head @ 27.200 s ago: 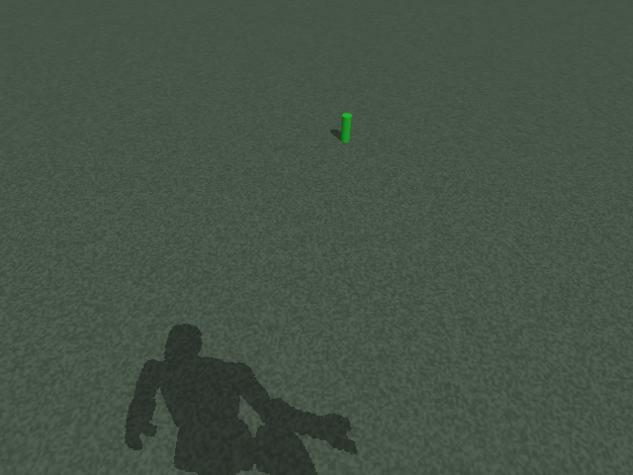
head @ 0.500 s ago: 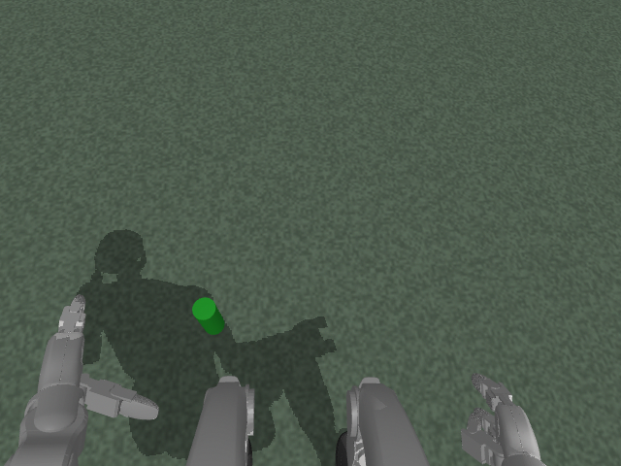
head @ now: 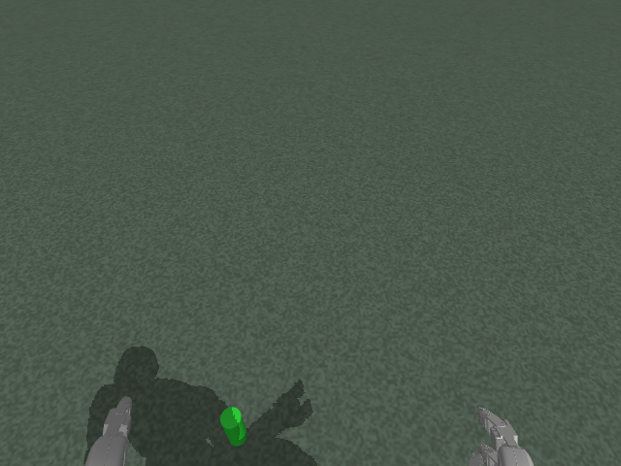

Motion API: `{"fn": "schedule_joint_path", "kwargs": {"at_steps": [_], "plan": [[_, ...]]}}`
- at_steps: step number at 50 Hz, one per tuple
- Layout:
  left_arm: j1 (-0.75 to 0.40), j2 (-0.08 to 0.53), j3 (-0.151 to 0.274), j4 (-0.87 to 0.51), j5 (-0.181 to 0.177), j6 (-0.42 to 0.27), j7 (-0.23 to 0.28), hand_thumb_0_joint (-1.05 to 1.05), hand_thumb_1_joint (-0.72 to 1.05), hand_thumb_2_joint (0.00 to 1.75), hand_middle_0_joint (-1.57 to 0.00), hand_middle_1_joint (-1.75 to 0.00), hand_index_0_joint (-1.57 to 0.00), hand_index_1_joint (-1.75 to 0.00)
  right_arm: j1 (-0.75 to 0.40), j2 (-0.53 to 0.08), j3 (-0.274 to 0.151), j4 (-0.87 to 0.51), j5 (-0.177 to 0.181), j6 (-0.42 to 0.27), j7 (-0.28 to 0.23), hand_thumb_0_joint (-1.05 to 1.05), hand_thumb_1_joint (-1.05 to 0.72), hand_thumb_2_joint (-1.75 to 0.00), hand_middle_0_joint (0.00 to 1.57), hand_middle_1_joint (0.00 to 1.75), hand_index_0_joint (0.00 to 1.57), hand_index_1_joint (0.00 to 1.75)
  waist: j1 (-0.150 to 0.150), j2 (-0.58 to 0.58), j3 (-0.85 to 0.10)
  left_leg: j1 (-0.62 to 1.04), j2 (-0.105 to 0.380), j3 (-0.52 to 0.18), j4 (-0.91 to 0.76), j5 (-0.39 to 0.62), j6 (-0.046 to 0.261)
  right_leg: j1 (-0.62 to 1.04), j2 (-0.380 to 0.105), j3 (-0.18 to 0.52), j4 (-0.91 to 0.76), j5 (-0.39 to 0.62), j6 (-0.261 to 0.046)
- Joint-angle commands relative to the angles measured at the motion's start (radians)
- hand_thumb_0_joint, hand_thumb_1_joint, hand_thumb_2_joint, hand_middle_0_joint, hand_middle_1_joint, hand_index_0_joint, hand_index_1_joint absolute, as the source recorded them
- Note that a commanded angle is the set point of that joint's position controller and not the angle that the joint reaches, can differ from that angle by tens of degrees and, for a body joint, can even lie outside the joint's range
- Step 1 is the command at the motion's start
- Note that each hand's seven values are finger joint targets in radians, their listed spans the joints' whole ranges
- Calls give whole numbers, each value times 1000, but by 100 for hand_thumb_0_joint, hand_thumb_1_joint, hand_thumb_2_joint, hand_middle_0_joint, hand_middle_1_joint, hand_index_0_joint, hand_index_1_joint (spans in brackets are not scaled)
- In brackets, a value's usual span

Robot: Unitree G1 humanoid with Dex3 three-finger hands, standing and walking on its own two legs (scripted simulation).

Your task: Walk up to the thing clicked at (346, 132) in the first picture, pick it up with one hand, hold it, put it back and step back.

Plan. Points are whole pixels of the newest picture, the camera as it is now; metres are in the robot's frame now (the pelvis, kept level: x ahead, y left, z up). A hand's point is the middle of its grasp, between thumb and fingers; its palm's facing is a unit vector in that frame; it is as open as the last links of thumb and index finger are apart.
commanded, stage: home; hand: left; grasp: from the side
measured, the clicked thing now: (234, 427) +0.40 +0.20 -0.64
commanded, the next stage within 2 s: stand in 1.66 s
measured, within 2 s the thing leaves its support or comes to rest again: neither
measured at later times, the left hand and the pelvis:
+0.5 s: hand out of the picture +0.16 +0.17 -0.04, palm faces +0.11 -0.95 -0.29, open 17.6 cm; pelvis -0.01 -0.01 +0.01, yaw +1 degrees
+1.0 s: hand out of the picture +0.15 +0.17 -0.05, palm faces +0.11 -0.95 -0.28, open 17.6 cm; pelvis -0.02 -0.01 +0.01, yaw +0 degrees
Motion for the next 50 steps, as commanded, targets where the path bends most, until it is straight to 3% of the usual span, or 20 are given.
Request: {"fn": "schedule_joint_path", "kwargs": {"at_steps": [1, 5, 13, 14, 17, 19, 24, 28, 29, 32, 34, 35, 36, 39, 40, 41, 44, 46, 48, 50], "plan": [[-12, 89, 63, -178, 15, -46, -4, 0, -59, 3, -5, -5, -4, -5, -72, -127, -54, -165, -13, -74, -4, 0, -90, -90, 20, 30, 20, 30, -4, -41, -15, 109, -24, 10, -196, 220, 17, 71, 45, -45, -156, 189, -30], [-42, 82, 61, -153, 24, -61, -16, 0, -60, 3, -4, -5, -4, -5, -60, -125, -56, -154, -23, -88, -1, 0, -90, -90, 20, 30, 20, 30, -14, -21, -19, 126, -24, 8, -200, 234, 13, 77, 43, -38, -156, 198, -32], [-75, 110, 78, -192, 26, -73, -18, 0, -61, 2, -4, -4, -4, -4, -60, -120, -49, -136, -28, -105, 0, 0, -90, -90, 20, 30, 20, 30, 3, 37, -68, 182, -27, 5, -214, 289, 2, 125, 43, -37, -157, 240, -37], [-38, 75, 52, -133, 27, -67, -22, 0, -61, 2, -4, -4, -4, -4, -69, -119, -47, -136, -28, -106, 2, 0, -90, -90, 20, 30, 20, 30, -1, 19, -42, 173, -24, 0, -221, 270, 2, 119, 43, -41, -160, 221, -38], [-36, 74, 60, -112, 24, -68, -23, 0, -60, 3, -4, -5, -4, -5, -74, -120, -47, -133, -29, -108, 3, 0, -90, -90, 20, 30, 20, 30, 1, -12, -22, 151, -28, 6, -217, 246, 9, 117, 40, -38, -182, 207, -35], [-61, 109, 82, -160, 23, -75, -22, 0, -58, 4, -5, -5, -5, -5, -77, -119, -46, -135, -29, -106, 4, 0, -90, -90, 20, 30, 20, 30, 10, 1, -26, 147, -33, 14, -220, 227, 10, 121, 39, -36, -193, 195, -32], [-22, 79, 71, -112, 21, -78, -30, 0, -59, 3, -5, -5, -4, -5, -78, -117, -45, -134, -27, -111, 7, 0, -90, -90, 20, 30, 20, 30, 8, -29, -8, 141, -34, 22, -224, 199, 13, 116, 39, -32, -202, 173, -30], [-61, 106, 79, -150, 21, -88, -31, 0, -57, 4, -5, -5, -5, -5, -80, -121, -49, -138, -26, -111, 6, 0, -90, -90, 20, 30, 20, 30, 4, -31, -15, 130, -40, 31, -215, 175, 19, 111, 34, -24, -214, 160, -25], [-24, 84, 74, -97, 21, -84, -33, 0, -57, 4, -5, -5, -5, -5, -79, -117, -46, -136, -27, -112, 6, 0, -90, -90, 20, 30, 20, 30, 3, -42, -21, 131, -39, 32, -213, 174, 20, 113, 35, -22, -216, 159, -24], [-72, 119, 90, -182, 21, -95, -31, 0, -57, 4, -5, -5, -5, -5, -70, -119, -51, -128, -27, -115, 3, 0, -90, -90, 20, 30, 20, 30, 10, -22, -56, 147, -41, 39, -201, 206, 20, 131, 30, -14, -214, 195, -23], [-46, 107, 86, -153, 21, -91, -31, 0, -59, 3, -5, -5, -5, -5, -68, -121, -52, -124, -28, -117, 1, 0, -90, -90, 20, 30, 20, 30, 5, -31, -60, 152, -40, 38, -196, 231, 20, 135, 32, -15, -207, 224, -22], [-24, 73, 61, -93, 23, -87, -33, 0, -57, 4, -5, -5, -5, -5, -74, -115, -46, -124, -28, -118, 1, 0, -90, -90, 20, 30, 20, 30, -5, -54, -27, 136, -39, 36, -199, 202, 22, 118, 33, -16, -210, 195, -22], [-36, 74, 64, -107, 20, -88, -34, 0, -58, 4, -5, -5, -5, -5, -77, -117, -47, -127, -28, -118, 3, 0, -90, -90, 20, 30, 20, 30, 1, -38, -30, 138, -38, 35, -206, 189, 21, 117, 33, -16, -211, 178, -24], [-84, 114, 85, -169, 22, -97, -31, 0, -59, 4, -5, -5, -5, -5, -77, -122, -51, -121, -27, -118, 0, 0, -90, -90, 20, 30, 20, 30, 4, -27, -35, 142, -38, 35, -213, 180, 20, 119, 31, -15, -217, 165, -25], [-46, 95, 78, -114, 21, -94, -32, 0, -58, 4, -5, -5, -5, -5, -76, -120, -48, -119, -28, -119, 2, 0, -90, -90, 20, 30, 20, 30, 4, -36, -11, 130, -38, 33, -216, 172, 21, 113, 33, -18, -215, 157, -24], [-59, 114, 91, -174, 21, -98, -29, 0, -58, 4, -5, -5, -5, -5, -70, -120, -51, -117, -28, -121, 0, 0, -90, -90, 20, 30, 20, 30, 12, -9, -49, 150, -38, 36, -209, 210, 19, 127, 32, -16, -210, 191, -27], [-19, 56, 49, -65, 19, -85, -38, 0, -59, 3, -4, -5, -4, -5, -85, -118, -45, -124, -27, -124, 2, 0, -90, -90, 20, 30, 20, 30, -7, -47, 28, 121, -38, 38, -217, 161, 22, 93, 34, -17, -221, 150, -24], [-67, 96, 85, -120, 20, -94, -33, 0, -57, 4, -5, -5, -5, -5, -90, -120, -49, -120, -27, -124, 2, 0, -90, -90, 20, 30, 20, 30, 7, -34, 4, 122, -38, 33, -223, 145, 21, 106, 32, -20, -223, 128, -26], [-86, 119, 91, -171, 21, -102, -33, 0, -58, 4, -5, -5, -5, -5, -87, -129, -55, -128, -26, -124, 3, 0, -90, -90, 20, 30, 20, 30, 11, -18, -16, 133, -40, 34, -224, 158, 19, 113, 32, -19, -220, 137, -28], [-60, 91, 70, -149, 20, -100, -34, 0, -57, 5, -5, -5, -5, -5, -84, -121, -50, -124, -27, -128, 4, 0, -90, -90, 20, 30, 20, 30, 8, -8, 2, 137, -34, 31, -235, 141, 16, 102, 37, -24, -211, 120, -32]]}}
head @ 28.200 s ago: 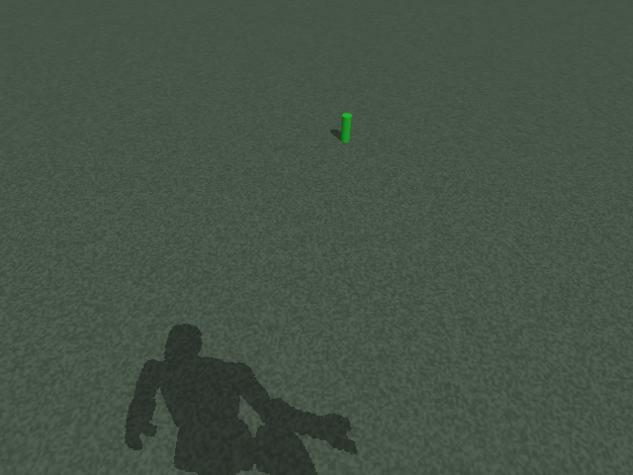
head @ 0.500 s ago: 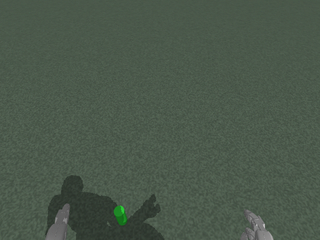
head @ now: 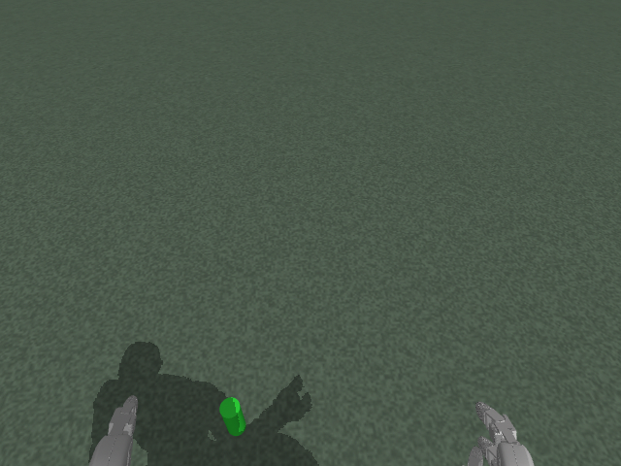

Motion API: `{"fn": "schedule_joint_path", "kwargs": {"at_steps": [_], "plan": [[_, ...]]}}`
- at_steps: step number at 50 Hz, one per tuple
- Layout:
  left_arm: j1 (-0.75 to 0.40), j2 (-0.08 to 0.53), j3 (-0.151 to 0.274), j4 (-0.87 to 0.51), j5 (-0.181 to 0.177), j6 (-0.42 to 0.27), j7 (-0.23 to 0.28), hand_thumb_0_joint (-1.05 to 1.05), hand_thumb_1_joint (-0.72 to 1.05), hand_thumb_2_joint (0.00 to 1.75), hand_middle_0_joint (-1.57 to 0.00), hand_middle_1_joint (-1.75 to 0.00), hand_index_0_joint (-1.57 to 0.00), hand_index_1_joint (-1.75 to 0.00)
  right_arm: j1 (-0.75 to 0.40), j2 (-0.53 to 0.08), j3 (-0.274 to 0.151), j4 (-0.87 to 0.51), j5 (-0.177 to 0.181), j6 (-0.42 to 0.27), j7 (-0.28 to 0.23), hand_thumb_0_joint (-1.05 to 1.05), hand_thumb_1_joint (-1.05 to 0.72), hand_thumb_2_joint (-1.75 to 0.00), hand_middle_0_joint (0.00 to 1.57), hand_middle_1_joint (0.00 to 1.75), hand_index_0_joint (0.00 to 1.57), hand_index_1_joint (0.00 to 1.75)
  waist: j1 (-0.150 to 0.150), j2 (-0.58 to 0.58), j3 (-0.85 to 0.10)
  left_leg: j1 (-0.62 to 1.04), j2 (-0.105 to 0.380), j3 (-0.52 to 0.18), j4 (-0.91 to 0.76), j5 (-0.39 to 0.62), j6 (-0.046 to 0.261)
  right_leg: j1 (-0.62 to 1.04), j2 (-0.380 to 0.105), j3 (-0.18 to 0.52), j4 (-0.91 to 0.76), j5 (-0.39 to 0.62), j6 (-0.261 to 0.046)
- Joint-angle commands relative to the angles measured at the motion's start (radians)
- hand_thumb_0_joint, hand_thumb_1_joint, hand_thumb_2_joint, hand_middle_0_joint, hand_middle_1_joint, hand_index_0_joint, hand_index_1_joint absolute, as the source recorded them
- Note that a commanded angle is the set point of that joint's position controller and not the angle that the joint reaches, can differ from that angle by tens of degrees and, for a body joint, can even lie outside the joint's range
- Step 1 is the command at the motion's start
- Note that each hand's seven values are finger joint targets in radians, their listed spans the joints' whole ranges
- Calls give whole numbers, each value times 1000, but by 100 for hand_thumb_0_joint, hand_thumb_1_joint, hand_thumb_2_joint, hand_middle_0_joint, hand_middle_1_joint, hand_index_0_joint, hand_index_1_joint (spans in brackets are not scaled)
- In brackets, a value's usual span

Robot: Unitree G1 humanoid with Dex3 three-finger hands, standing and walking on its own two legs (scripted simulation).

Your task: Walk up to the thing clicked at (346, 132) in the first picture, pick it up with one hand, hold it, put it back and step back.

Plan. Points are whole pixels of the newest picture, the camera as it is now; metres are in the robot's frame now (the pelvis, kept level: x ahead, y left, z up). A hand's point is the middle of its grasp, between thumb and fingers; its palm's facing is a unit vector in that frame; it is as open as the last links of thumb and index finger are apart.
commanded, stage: home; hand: left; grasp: from the side
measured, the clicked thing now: (233, 417) +0.42 +0.21 -0.65
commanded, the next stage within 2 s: stand in 0.66 s
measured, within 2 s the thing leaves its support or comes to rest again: neither
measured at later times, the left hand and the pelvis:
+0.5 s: hand out of the picture +0.17 +0.19 -0.05, palm faces +0.10 -0.95 -0.28, open 17.6 cm; pelvis +0.00 +0.01 +0.00, yaw +0 degrees
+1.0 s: hand out of the picture +0.17 +0.19 -0.05, palm faces +0.11 -0.95 -0.28, open 14.7 cm; pelvis +0.01 +0.00 +0.00, yaw +0 degrees
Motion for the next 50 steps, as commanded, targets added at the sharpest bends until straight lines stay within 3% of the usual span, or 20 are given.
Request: {"fn": "schedule_joint_path", "kwargs": {"at_steps": [1, 5, 8, 11, 13, 15, 18, 22, 26, 27, 30, 34, 38, 39, 40, 41, 46, 47, 48, 50], "plan": [[-6, 85, 55, -169, 12, -56, 6, 0, -58, 4, -5, -5, -5, -5, -64, -107, -47, -159, -8, -59, -7, 0, -90, -90, 20, 30, 20, 30, -4, -7, -79, 71, -39, 41, -158, 106, 35, 41, 32, -13, -168, 99, -12], [-13, 93, 58, -174, 13, -56, 6, 0, -57, 5, -5, -5, -5, -5, -62, -111, -50, -151, -10, -60, -6, 0, -90, -90, 20, 30, 20, 30, -8, -16, -91, 76, -40, 45, -139, 157, 36, 58, 29, -10, -161, 158, -7], [-36, 109, 70, -211, 15, -63, 10, 0, -58, 4, -5, -5, -5, -5, -65, -119, -56, -160, -11, -61, -8, 0, -90, -90, 20, 30, 20, 30, -3, -8, -108, 80, -40, 41, -141, 163, 36, 64, 29, -12, -157, 161, -11], [-10, 81, 52, -150, 14, -58, 6, 0, -57, 5, -5, -5, -5, -5, -68, -109, -47, -157, -11, -60, -6, 0, -90, -90, 20, 30, 20, 30, -7, -27, -77, 61, -40, 39, -148, 129, 38, 49, 32, -14, -164, 126, -9], [-44, 100, 63, -188, 14, -63, 9, 0, -58, 4, -5, -5, -5, -5, -73, -114, -50, -160, -8, -60, -6, 0, -90, -90, 20, 30, 20, 30, 4, 12, -73, 64, -38, 38, -170, 93, 33, 41, 32, -15, -162, 89, -15], [-69, 124, 72, -249, 16, -69, 12, 0, -59, 3, -4, -5, -4, -5, -67, -126, -61, -161, -11, -62, -9, 0, -90, -90, 20, 30, 20, 30, 0, 13, -118, 93, -35, 34, -162, 143, 32, 63, 33, -19, -156, 132, -15], [12, 62, 36, -128, 14, -57, 7, 0, -57, 4, -5, -5, -5, -5, -73, -103, -43, -155, -11, -66, -5, 0, -90, -90, 20, 30, 20, 30, -4, -6, -51, 60, -35, 32, -167, 113, 34, 41, 35, -23, -160, 105, -15], [-63, 125, 76, -225, 16, -69, 13, 0, -59, 3, -5, -5, -5, -5, -66, -119, -51, -151, -10, -62, -5, 0, -90, -90, 20, 30, 20, 30, 8, 36, -80, 80, -29, 23, -185, 109, 28, 43, 38, -28, -147, 99, -20], [10, 78, 50, -150, 15, -62, 9, 0, -58, 4, -5, -5, -5, -5, -62, -107, -45, -154, -11, -65, -4, 0, -90, -90, 20, 30, 20, 30, 5, -10, -77, 73, -32, 26, -171, 119, 32, 51, 36, -24, -153, 105, -18], [-31, 95, 59, -203, 15, -68, 10, 0, -58, 4, -5, -5, -5, -5, -58, -112, -51, -154, -11, -66, -4, 0, -90, -90, 20, 30, 20, 30, 3, 6, -96, 83, -31, 29, -169, 145, 30, 55, 37, -23, -145, 131, -19], [-12, 94, 58, -182, 14, -65, 8, 0, -54, 6, -5, -6, -5, -6, -60, -116, -52, -154, -10, -63, -1, 0, -90, -90, 20, 30, 20, 30, 4, -4, -88, 77, -33, 30, -162, 166, 31, 57, 36, -26, -145, 150, -17], [-36, 102, 62, -192, 16, -71, 10, 0, -55, 5, -5, -6, -5, -6, -61, -114, -52, -155, -12, -65, -3, 0, -90, -90, 20, 30, 20, 30, 1, -6, -73, 64, -37, 36, -158, 117, 34, 49, 31, -19, -159, 110, -13], [-22, 106, 69, -207, 15, -71, 9, 0, -55, 5, -5, -6, -5, -6, -60, -117, -57, -163, -11, -65, -6, 0, -90, -90, 20, 30, 20, 30, -1, -11, -107, 81, -40, 44, -138, 171, 35, 58, 29, -13, -157, 168, -11], [30, 59, 38, -129, 16, -64, 4, 0, -47, 13, -13, -14, -13, -14, -60, -107, -48, -154, -12, -63, -3, 0, -90, -90, 20, 30, 20, 30, -6, -30, -88, 74, -37, 40, -143, 158, 35, 55, 31, -17, -153, 153, -11], [-15, 96, 65, -215, 15, -71, 8, 0, -39, 21, -20, -22, -20, -22, -52, -111, -55, -150, -11, -63, -4, 0, -90, -90, 20, 30, 20, 30, 8, 7, -123, 89, -37, 41, -143, 185, 31, 67, 31, -15, -144, 177, -14], [-21, 100, 66, -202, 18, -71, 9, 0, -31, 29, -20, -30, -20, -30, -49, -114, -57, -145, -14, -61, -5, 0, -90, -90, 20, 30, 20, 30, -1, 11, -126, 101, -35, 41, -142, 206, 29, 68, 32, -17, -138, 195, -14], [-15, 98, 65, -177, 15, -68, 11, 0, 9, 69, -20, -30, -20, -30, -54, -110, -52, -143, -13, -60, -6, 0, -90, -90, 20, 30, 20, 30, -2, -13, -86, 79, -37, 42, -137, 195, 35, 61, 29, -14, -152, 191, -10], [11, 65, 39, -128, 16, -63, 7, 0, 17, 77, -20, -30, -20, -30, -60, -110, -50, -148, -14, -60, -5, 0, -90, -90, 20, 30, 20, 30, -10, -30, -70, 71, -34, 39, -145, 173, 36, 46, 33, -18, -153, 168, -11], [-42, 99, 64, -204, 13, -69, 10, 0, 25, 85, -20, -30, -20, -30, -62, -113, -52, -151, -12, -61, -5, 0, -90, -90, 20, 30, 20, 30, -1, 1, -72, 70, -36, 41, -150, 153, 34, 47, 29, -15, -157, 149, -13], [-27, 100, 63, -197, 15, -69, 9, 0, 41, 90, -20, -30, -20, -30, -63, -114, -53, -152, -12, -60, -5, 0, -90, -90, 20, 30, 20, 30, -1, -11, -86, 71, -37, 38, -151, 142, 36, 54, 28, -17, -162, 138, -11]]}}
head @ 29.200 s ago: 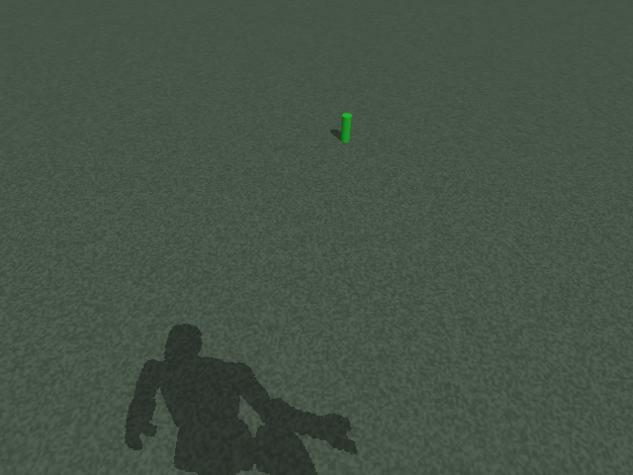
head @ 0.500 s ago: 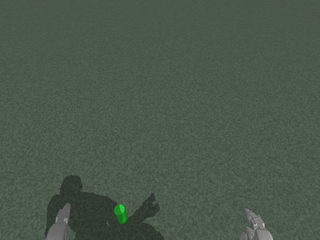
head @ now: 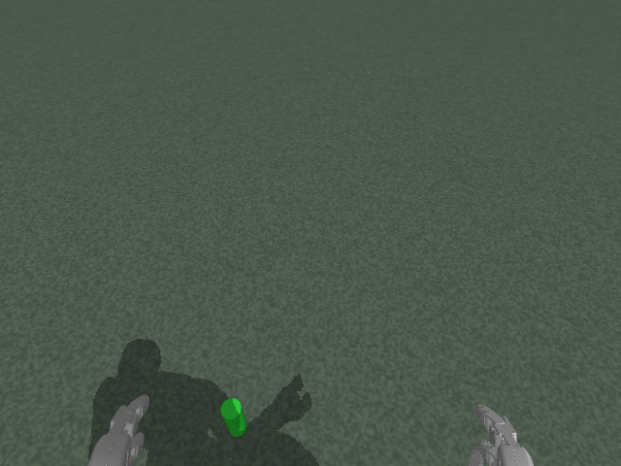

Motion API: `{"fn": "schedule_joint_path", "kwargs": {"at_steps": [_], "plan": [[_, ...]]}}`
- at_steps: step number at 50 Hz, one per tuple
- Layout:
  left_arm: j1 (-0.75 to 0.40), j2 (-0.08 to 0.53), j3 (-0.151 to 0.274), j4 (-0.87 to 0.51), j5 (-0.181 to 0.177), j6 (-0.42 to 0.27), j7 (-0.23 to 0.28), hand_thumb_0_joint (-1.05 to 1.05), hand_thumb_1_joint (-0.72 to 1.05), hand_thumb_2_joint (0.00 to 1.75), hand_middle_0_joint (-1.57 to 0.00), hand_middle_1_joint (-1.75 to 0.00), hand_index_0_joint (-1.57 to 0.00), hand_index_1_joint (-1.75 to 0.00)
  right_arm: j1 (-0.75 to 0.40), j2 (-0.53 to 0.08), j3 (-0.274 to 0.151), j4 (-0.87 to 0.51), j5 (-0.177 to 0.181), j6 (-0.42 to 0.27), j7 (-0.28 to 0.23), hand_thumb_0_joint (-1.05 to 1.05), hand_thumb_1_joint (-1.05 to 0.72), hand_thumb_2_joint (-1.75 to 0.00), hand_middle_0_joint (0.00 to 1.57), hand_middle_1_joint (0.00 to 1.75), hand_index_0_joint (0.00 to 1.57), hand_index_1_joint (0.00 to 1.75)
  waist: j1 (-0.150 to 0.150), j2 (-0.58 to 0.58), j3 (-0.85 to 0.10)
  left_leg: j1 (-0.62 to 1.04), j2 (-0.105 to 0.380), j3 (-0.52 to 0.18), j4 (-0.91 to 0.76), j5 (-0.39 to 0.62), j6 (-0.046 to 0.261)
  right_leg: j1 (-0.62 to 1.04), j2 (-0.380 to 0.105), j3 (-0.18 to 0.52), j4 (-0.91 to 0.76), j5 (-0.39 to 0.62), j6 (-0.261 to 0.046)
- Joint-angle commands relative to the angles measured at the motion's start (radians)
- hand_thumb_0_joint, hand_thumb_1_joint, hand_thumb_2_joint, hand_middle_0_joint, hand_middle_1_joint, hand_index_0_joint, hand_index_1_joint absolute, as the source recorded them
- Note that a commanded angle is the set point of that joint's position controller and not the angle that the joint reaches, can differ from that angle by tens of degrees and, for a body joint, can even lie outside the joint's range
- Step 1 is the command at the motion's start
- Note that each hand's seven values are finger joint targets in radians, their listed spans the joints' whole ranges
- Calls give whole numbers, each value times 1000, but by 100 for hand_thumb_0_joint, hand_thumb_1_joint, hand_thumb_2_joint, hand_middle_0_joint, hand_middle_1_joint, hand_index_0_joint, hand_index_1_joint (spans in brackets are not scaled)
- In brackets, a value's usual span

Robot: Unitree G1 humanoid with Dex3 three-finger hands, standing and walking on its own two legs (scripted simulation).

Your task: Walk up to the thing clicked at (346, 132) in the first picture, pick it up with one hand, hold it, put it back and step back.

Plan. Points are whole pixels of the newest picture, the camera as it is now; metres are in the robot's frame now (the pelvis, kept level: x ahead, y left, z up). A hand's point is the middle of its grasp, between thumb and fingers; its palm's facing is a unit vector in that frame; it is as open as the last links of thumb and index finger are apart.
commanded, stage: stand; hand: left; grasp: from the side
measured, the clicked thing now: (234, 418) +0.41 +0.20 -0.65
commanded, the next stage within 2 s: none
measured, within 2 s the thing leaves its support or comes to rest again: neither
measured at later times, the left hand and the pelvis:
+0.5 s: hand out of the picture +0.07 +0.26 -0.11, palm faces +0.01 -0.94 -0.35, open 7.5 cm; pelvis -0.01 +0.01 +0.03, yaw +1 degrees
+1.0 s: hand out of the picture +0.01 +0.26 -0.10, palm faces +0.00 -0.93 -0.36, open 7.4 cm; pelvis -0.02 +0.01 +0.05, yaw +1 degrees
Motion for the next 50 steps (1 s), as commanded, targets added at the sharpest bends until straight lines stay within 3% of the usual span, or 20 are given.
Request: {"fn": "schedule_joint_path", "kwargs": {"at_steps": [1, 3, 4, 5, 7, 9, 13, 19, 24, 29, 35, 42, 45, 50], "plan": [[-17, 107, 72, -191, 11, -52, 8, 0, 49, 90, -20, -30, -20, -30, -59, -116, -53, -161, -7, -55, -7, 0, -90, -90, 20, 30, 20, 30, 0, -21, -102, 75, -35, 37, -150, 177, 30, 64, 30, -19, -155, 166, -18], [-28, 116, 73, -224, 9, -54, 9, 0, 65, 90, -20, -30, -20, -30, -61, -123, -56, -169, -5, -56, -7, 0, -90, -90, 20, 30, 20, 30, 5, 14, -110, 94, -33, 37, -153, 218, 25, 65, 31, -20, -142, 199, -22], [-198, 225, 108, 127, 108, -159, -38, 0, 73, 90, -20, -30, -20, -30, -122, -265, -90, 60, -113, 12, 52, 0, -90, -90, 20, 30, 20, 30, 36, -74, 25, 129, -2, -22, -179, 387, 53, 200, -48, 60, -166, 285, -64], [-150, 236, 114, 270, 113, -201, -63, 0, 81, 90, -20, -30, -20, -30, -103, -253, -102, 100, -125, 44, 86, 0, -90, -90, 20, 30, 20, 30, 37, -116, -43, 174, -3, 4, -159, 367, 71, 226, -73, 97, -184, 319, -88], [-187, 247, 103, 325, 105, -241, -88, 0, 90, 90, -20, -30, -20, -30, -110, -239, -99, 112, -108, 68, 115, 0, -90, -90, 20, 30, 20, 30, 20, -88, 2, 182, -4, -20, -209, 283, 92, 173, -77, 129, -216, 243, -99], [-211, 253, 93, 393, 80, -265, -103, 0, 90, 90, -20, -30, -20, -30, -112, -236, -99, 136, -75, 70, 146, 0, -90, -90, 20, 30, 20, 30, 23, -51, 4, 222, -6, -23, -251, 201, 92, 194, -81, 124, -243, 168, -85], [-248, 266, 91, 537, 64, -280, -110, 0, 90, 90, -20, -30, -20, -30, -121, -245, -110, 201, -59, 81, 173, 0, -90, -90, 20, 30, 20, 30, 28, -45, 34, 244, -11, -27, -305, 157, 78, 213, -90, 126, -317, 127, -73], [-264, 277, 87, 701, 54, -293, -101, 0, 90, 90, -20, -30, -20, -30, -127, -256, -111, 283, -56, 87, 174, 0, -90, -90, 20, 30, 20, 30, 31, -18, 11, 332, 18, -59, -366, 362, 76, 324, -87, 85, -321, 333, -54], [-271, 277, 76, 814, 44, -279, -101, 0, 90, 90, -20, -30, -20, -30, -137, -284, -104, 353, -53, 99, 169, 0, -90, -90, 20, 30, 20, 30, 37, 28, 94, 319, 47, -105, -509, 240, 75, 354, -72, 68, -395, 220, -44], [-279, 291, 69, 910, 43, -275, -104, 0, 90, 90, -20, -30, -20, -30, -139, -302, -96, 416, -43, 106, 168, 0, -90, -90, 20, 30, 20, 30, 30, 11, 119, 356, 54, -112, -589, 189, 62, 408, -84, 72, -472, 236, -37], [-301, 309, 60, 987, 39, -282, -106, 0, 90, 90, -20, -30, -20, -30, -139, -301, -90, 477, -34, 106, 169, 0, -90, -90, 20, 30, 20, 30, 21, -24, 107, 435, 50, -89, -607, 295, 52, 436, -106, 87, -544, 275, -28], [-303, 317, 56, 1053, 42, -273, -112, 0, 90, 90, -20, -30, -20, -30, -167, -311, -90, 512, -33, 121, 173, 0, -90, -90, 20, 30, 20, 30, 29, -11, 194, 364, 51, -108, -687, 67, 46, 414, -89, 76, -582, 136, -19], [-305, 324, 58, 1067, 44, -273, -115, 0, 90, 90, -20, -30, -20, -30, -169, -309, -90, 521, -32, 123, 176, 0, -90, -90, 20, 30, 20, 30, 28, -27, 178, 385, 50, -104, -681, 64, 46, 399, -98, 92, -601, 97, -23], [-329, 332, 58, 1077, 40, -278, -113, 0, 90, 90, -20, -30, -20, -30, -165, -303, -85, 537, -31, 119, 179, 0, -90, -90, 20, 30, 20, 30, 22, -28, 151, 419, 48, -89, -659, 148, 44, 404, -113, 109, -621, 126, -25]]}}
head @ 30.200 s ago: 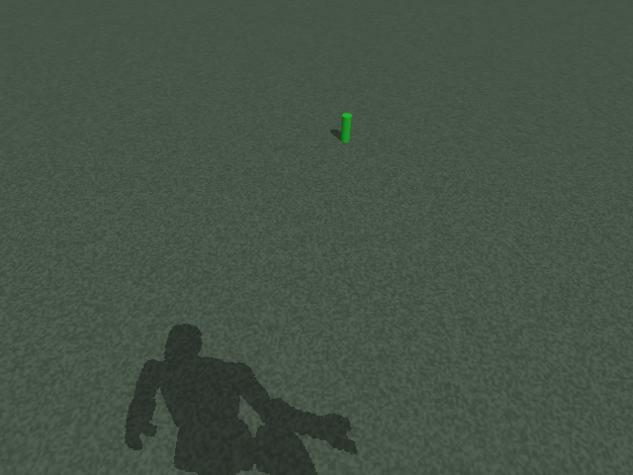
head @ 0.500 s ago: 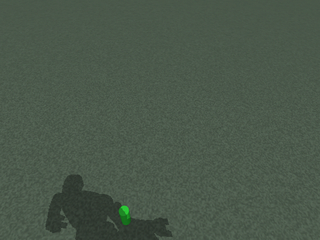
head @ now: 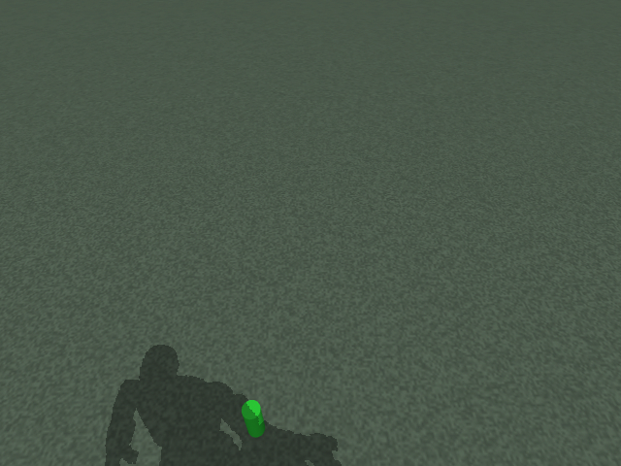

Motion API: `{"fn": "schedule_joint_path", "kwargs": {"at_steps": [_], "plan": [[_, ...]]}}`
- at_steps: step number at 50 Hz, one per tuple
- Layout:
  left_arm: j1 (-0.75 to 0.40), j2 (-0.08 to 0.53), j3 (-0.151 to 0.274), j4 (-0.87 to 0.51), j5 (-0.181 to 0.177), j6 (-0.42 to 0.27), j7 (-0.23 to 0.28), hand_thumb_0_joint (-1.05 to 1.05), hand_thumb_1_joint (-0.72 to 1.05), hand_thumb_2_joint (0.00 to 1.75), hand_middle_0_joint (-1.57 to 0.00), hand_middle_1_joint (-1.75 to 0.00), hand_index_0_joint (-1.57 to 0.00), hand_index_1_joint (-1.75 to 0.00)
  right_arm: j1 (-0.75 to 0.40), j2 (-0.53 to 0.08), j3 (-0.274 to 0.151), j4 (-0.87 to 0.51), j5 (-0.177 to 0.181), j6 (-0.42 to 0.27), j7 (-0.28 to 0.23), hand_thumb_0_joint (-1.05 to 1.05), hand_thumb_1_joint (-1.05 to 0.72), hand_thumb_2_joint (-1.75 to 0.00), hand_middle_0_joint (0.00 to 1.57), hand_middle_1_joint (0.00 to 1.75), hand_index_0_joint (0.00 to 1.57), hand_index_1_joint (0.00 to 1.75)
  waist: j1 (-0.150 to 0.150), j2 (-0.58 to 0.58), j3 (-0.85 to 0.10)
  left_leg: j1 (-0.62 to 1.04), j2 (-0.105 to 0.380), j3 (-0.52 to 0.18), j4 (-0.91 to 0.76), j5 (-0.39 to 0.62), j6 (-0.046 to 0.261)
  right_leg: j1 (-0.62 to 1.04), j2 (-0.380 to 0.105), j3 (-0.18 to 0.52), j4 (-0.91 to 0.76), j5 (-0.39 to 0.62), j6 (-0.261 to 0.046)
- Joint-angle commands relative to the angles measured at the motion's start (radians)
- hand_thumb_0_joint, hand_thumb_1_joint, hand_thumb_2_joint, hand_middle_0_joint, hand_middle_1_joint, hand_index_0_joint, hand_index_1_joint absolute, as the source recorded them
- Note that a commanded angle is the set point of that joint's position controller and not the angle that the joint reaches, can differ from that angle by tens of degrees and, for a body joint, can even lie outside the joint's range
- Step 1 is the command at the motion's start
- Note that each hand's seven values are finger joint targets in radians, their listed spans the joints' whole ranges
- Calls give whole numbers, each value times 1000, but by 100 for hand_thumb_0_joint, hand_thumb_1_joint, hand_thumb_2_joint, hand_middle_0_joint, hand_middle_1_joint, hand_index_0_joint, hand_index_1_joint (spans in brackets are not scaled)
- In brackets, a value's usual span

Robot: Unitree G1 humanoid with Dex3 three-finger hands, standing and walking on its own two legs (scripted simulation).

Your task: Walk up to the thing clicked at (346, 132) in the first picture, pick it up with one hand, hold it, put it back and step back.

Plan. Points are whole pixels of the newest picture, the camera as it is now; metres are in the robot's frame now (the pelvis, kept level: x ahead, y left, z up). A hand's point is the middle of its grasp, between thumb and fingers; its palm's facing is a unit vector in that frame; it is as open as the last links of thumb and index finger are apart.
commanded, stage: stand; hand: left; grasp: from the side
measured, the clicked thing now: (253, 419) +0.44 +0.19 -0.70
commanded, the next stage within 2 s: step back in 1.28 s
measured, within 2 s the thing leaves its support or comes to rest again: neither
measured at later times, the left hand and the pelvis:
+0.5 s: hand out of the picture +0.10 +0.24 -0.15, palm faces -0.02 -0.94 -0.34, open 7.4 cm; pelvis +0.02 -0.01 +0.00, yaw -1 degrees
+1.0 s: hand out of the picture +0.11 +0.24 -0.15, palm faces -0.01 -0.94 -0.34, open 7.4 cm; pelvis +0.04 -0.01 +0.01, yaw -1 degrees
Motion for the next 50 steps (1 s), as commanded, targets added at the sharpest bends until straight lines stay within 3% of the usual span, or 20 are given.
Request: {"fn": "schedule_joint_path", "kwargs": {"at_steps": [1, 4, 13, 17, 25, 29, 33, 38, 50], "plan": [[-50, 206, 44, -45, 1, -24, 10, 0, 90, 90, -20, -30, -20, -30, -38, -191, -38, -53, -3, -23, -7, 0, -90, -90, 20, 30, 20, 30, -12, -14, -12, -29, 91, -104, -110, -142, 26, -31, -73, 104, -122, -135, -39], [-66, 213, 46, -40, -1, -24, 11, 0, 90, 90, -20, -30, -20, -30, -30, -185, -36, -43, -3, -21, -6, 0, -90, -90, 20, 30, 20, 30, -15, -36, -15, -16, 91, -95, -98, -109, 28, -32, -82, 114, -133, -144, -41], [-74, 203, 44, -23, -8, -27, 9, 0, 90, 90, -20, -30, -20, -30, -39, -200, -25, -27, 0, -28, -10, 0, -90, -90, 20, 30, 20, 30, -8, -23, -49, 20, 106, -88, -105, 16, 26, 25, -83, 100, -121, 2, -40], [-83, 205, 46, -18, -9, -23, 7, 0, 90, 90, -20, -30, -20, -30, -37, -208, -25, -19, 2, -27, -13, 0, -90, -90, 20, 30, 20, 30, -11, -15, -33, 9, 106, -88, -119, -10, 23, 28, -78, 96, -126, -3, -38], [-110, 200, 50, -20, -11, -21, 6, 0, 90, 90, -20, -30, -20, -30, -46, -207, -21, -16, 0, -33, -16, 0, -90, -90, 20, 30, 20, 30, -8, -13, -58, 24, 115, -81, -127, 72, 19, 66, -81, 87, -114, 78, -38], [-112, 196, 51, -20, -13, -21, 6, 0, 90, 90, -20, -30, -20, -30, -49, -210, -22, -19, 1, -38, -18, 0, -90, -90, 20, 30, 20, 30, -8, -22, -93, 59, 124, -76, -110, 177, 24, 95, -86, 82, -103, 168, -37], [-119, 196, 50, -18, -13, -21, 5, 0, 90, 90, -20, -30, -20, -30, -60, -213, -23, -17, 3, -37, -17, 0, -90, -90, 20, 30, 20, 30, -10, -28, -79, 77, 124, -77, -112, 161, 21, 73, -81, 78, -119, 135, -32], [-123, 197, 52, -23, -13, -21, 5, 0, 90, 90, -20, -30, -20, -30, -65, -217, -24, -22, 2, -37, -19, 0, -90, -90, 20, 30, 20, 30, -10, -22, -102, 87, 127, -67, -108, 215, 23, 99, -89, 81, -110, 208, -36], [-127, 201, 51, -26, -12, -21, 5, 0, 90, 90, -20, -30, -20, -30, -80, -219, -24, -25, 4, -35, -16, 0, -90, -90, 20, 30, 20, 30, -13, -28, -90, 92, 129, -70, -114, 207, 19, 92, -85, 71, -121, 187, -34]]}}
